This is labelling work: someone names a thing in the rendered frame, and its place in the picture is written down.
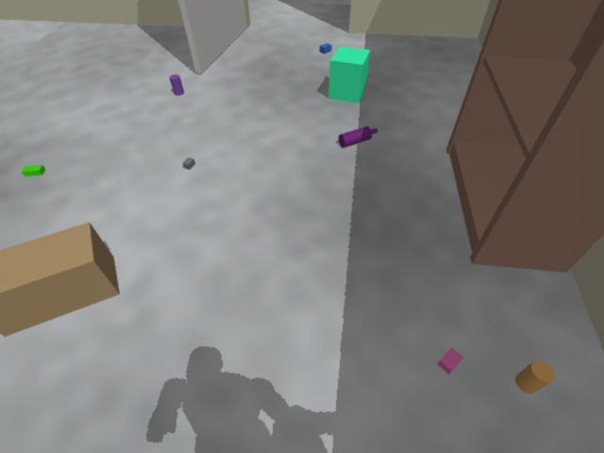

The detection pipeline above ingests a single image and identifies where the bookshelf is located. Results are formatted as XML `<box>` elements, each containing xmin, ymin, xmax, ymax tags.
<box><xmin>446</xmin><ymin>0</ymin><xmax>604</xmax><ymax>273</ymax></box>

